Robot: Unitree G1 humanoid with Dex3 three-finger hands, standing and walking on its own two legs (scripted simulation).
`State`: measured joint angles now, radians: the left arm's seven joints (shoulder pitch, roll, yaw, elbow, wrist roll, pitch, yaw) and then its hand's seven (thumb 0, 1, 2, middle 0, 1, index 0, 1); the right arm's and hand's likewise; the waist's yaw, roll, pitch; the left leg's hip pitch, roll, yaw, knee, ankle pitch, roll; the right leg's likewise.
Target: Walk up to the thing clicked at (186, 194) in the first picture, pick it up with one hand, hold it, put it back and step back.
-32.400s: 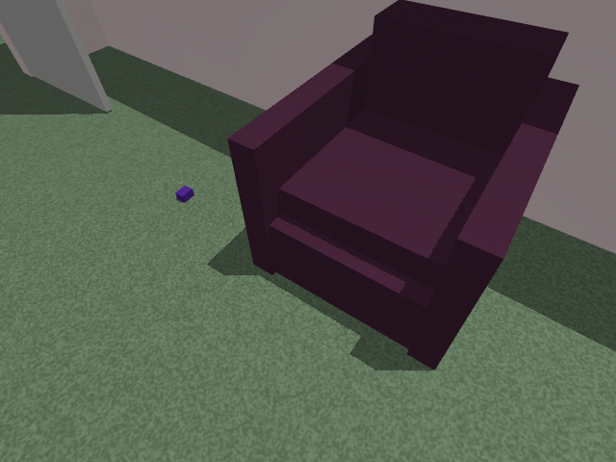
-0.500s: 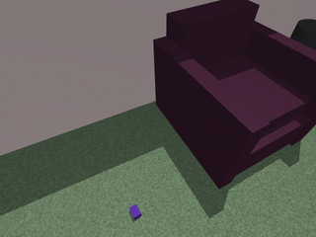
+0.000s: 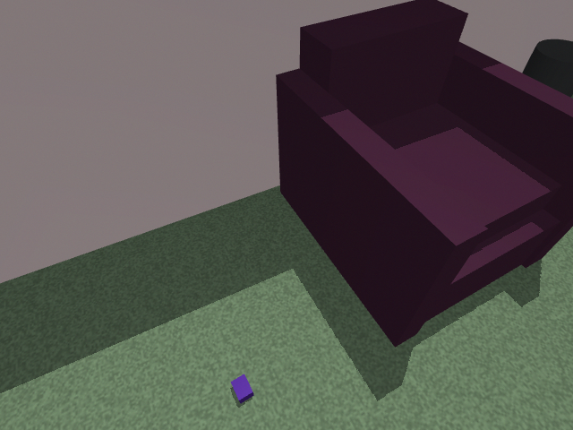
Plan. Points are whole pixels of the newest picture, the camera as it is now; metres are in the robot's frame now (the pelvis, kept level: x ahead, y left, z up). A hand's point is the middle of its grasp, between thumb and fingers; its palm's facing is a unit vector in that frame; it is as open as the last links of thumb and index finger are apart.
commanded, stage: stand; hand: left
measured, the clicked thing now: (242, 388) +0.38 +0.18 -0.76
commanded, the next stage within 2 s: none
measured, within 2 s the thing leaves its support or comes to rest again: neither
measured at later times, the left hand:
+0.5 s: hand out of the picture +0.08 +0.26 -0.16, palm faces -0.03 -0.94 -0.35, open 7.4 cm
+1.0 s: hand out of the picture +0.07 +0.26 -0.16, palm faces -0.04 -0.94 -0.35, open 7.4 cm
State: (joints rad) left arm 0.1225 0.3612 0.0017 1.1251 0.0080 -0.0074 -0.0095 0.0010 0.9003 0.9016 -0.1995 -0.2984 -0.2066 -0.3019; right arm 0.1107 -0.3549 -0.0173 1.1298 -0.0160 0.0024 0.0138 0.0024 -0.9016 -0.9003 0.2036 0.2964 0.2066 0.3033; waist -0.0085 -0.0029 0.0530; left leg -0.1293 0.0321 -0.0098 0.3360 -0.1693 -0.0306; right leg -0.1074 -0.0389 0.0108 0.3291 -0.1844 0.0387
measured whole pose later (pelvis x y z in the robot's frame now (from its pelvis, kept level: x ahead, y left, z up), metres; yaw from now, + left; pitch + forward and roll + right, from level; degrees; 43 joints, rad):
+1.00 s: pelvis +0.00 +0.00 +0.00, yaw +0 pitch -3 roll +0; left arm 0.13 0.36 -0.01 1.11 0.01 -0.01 -0.01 0.00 0.90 0.90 -0.20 -0.30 -0.21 -0.30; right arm 0.12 -0.35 -0.01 1.12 -0.01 0.00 0.01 0.00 -0.90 -0.90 0.20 0.30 0.21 0.30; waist -0.01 0.00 0.05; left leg -0.12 0.03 -0.01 0.34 -0.17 -0.03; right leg -0.10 -0.04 0.01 0.33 -0.19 0.04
